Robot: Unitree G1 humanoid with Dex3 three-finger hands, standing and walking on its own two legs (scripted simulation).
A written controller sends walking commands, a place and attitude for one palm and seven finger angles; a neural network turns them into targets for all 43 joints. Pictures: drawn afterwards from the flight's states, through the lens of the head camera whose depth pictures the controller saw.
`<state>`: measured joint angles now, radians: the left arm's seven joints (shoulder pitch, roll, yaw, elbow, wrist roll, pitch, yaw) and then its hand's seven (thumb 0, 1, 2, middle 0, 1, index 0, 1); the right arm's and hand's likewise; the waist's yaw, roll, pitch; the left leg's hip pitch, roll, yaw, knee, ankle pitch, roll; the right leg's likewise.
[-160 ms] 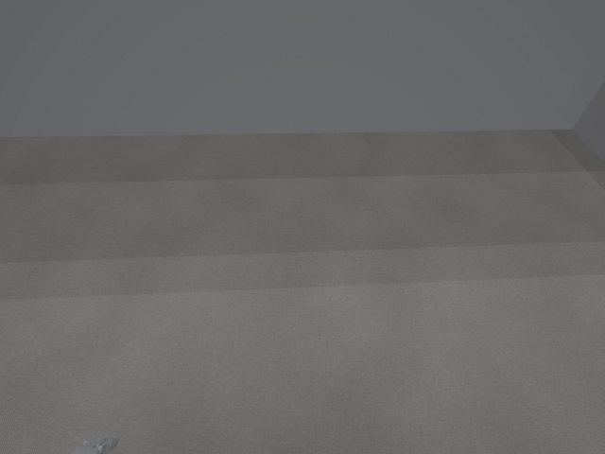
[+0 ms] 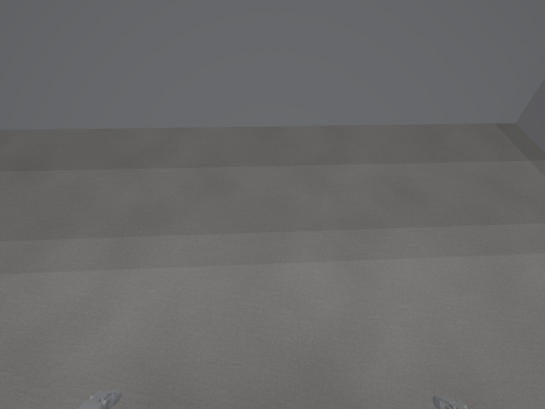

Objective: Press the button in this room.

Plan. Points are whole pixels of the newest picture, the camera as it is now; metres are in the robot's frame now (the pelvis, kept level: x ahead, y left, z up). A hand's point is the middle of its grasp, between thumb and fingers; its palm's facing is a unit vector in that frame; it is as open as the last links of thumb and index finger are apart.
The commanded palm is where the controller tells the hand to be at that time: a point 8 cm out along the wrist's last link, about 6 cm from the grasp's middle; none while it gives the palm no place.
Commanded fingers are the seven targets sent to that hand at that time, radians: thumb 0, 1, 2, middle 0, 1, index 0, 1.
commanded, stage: stand and wait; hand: left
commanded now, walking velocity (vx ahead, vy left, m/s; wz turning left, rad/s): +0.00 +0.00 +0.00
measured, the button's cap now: out of the picture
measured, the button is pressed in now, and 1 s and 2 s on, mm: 0 0 0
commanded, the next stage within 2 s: turn or walk to find it in 0.74 s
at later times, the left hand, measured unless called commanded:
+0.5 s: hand out of the picture +0.05 +0.23 -0.15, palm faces -0.02 -0.94 -0.33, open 7.4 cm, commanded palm none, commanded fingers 0.00 0.90 0.90 -0.20 -0.30 -0.20 -0.30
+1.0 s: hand out of the picture +0.04 +0.22 -0.16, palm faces +0.03 -0.95 -0.30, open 7.4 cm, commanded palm none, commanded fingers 0.00 0.90 0.90 -0.20 -0.30 -0.20 -0.30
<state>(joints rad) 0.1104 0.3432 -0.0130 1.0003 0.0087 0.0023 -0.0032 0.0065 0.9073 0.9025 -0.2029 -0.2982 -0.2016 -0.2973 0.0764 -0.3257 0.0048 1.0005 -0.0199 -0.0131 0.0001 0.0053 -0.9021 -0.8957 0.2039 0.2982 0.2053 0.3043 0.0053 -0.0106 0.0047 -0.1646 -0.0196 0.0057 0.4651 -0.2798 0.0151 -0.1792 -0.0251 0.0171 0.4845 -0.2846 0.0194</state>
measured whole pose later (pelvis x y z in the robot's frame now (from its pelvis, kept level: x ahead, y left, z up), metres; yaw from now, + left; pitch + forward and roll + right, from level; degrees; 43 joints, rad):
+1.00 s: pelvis -0.03 -0.01 +0.00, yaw +3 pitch -1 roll +0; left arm 0.14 0.30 0.00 1.02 0.01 0.02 0.01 0.00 0.91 0.90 -0.20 -0.30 -0.20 -0.30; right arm 0.16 -0.30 -0.01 1.06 -0.02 0.03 0.00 0.00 -0.90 -0.90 0.20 0.30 0.20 0.30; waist -0.01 0.00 0.03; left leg -0.26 -0.01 -0.05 0.52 -0.25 -0.01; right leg -0.24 -0.02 -0.04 0.50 -0.26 0.00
